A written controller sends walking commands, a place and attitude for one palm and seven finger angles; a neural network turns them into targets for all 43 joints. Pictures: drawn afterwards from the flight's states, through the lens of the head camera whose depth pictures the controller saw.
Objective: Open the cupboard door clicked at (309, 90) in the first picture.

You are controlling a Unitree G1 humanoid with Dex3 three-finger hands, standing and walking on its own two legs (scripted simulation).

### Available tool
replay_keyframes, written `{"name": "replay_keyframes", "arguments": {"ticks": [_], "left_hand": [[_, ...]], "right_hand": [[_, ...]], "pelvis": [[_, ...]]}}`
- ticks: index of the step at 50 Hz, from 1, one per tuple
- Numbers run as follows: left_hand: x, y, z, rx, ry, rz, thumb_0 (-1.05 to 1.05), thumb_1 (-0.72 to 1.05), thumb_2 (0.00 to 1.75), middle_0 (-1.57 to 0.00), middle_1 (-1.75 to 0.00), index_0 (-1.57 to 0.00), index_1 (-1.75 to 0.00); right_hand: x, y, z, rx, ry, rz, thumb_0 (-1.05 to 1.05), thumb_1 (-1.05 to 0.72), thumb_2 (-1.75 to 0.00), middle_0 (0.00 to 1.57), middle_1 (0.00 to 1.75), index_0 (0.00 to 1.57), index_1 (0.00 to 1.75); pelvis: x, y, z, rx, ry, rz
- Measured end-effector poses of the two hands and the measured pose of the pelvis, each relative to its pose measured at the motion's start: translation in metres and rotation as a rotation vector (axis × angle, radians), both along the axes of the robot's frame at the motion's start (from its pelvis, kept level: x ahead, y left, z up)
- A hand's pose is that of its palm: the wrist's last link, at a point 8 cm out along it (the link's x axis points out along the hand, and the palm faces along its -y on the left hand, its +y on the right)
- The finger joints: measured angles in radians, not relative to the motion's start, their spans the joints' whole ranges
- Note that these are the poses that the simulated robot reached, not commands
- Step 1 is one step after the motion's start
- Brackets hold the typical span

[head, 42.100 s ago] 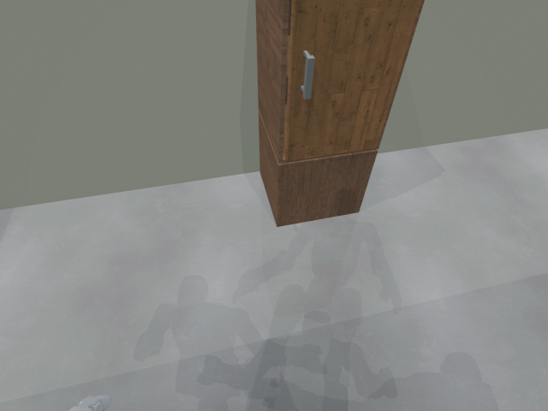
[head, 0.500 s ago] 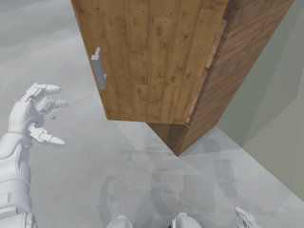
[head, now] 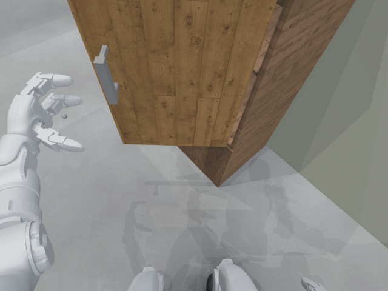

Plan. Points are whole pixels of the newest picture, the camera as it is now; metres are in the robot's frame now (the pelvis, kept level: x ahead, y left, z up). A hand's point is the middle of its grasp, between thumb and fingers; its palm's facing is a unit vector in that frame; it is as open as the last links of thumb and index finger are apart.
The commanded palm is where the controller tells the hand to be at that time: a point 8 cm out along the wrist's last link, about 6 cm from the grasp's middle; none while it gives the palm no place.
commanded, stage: move the hooked fingers beside the handle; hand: left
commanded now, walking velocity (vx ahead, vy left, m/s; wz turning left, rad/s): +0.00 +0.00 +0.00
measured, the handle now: (109, 76) +0.56 +0.19 +0.06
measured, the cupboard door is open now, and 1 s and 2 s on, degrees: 48 48 48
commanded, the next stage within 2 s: slide the fingers in behind the handle in 1.34 s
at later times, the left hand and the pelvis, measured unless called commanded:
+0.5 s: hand (75, 91) +0.50 +0.25 +0.08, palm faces -0.03 -1.00 -0.02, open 14.0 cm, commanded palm +0.49 +0.29 +0.07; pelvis +0.00 +0.00 -0.01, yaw -1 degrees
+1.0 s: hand (78, 87) +0.52 +0.25 +0.07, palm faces -0.03 -1.00 -0.01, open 14.0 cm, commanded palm +0.50 +0.29 +0.07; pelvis +0.02 +0.02 -0.01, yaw -2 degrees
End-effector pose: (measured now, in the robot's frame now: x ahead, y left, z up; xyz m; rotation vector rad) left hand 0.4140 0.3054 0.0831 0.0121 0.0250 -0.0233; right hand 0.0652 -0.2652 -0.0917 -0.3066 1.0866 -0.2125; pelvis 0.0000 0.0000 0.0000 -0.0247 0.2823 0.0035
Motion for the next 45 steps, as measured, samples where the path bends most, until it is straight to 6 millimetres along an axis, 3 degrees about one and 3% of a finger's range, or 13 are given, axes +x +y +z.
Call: {"name": "replay_keyframes", "arguments": {"ticks": [10,33,45], "left_hand": [[0.027,-0.008,0.003,0.005,-0.004,-0.013,-0.02,-0.5,0.3,-0.3,-1.2,-0.3,-1.2],[0.091,-0.006,-0.003,0.002,0.012,-0.018,-0.02,-0.5,0.3,-0.3,-1.2,-0.3,-1.2],[0.088,-0.001,-0.013,0.005,0.015,-0.008,-0.02,-0.5,0.3,-0.3,-1.2,-0.3,-1.2]], "right_hand": [[-0.025,0.0,-0.007,0.003,0.095,-0.039,0.01,-0.9,-0.9,0.2,0.3,0.2,0.3],[-0.079,0.004,-0.004,-0.04,0.284,-0.115,0.01,-0.9,-0.9,0.2,0.3,0.2,0.3],[-0.074,0.021,-0.003,0.005,0.325,-0.133,0.0,-0.9,-0.9,0.2,0.3,0.2,0.3]], "pelvis": [[0.0,0.001,-0.004,-0.003,0.029,-0.005],[0.0,0.009,-0.013,-0.024,0.114,-0.014],[0.013,0.015,-0.008,-0.03,0.114,-0.023]]}}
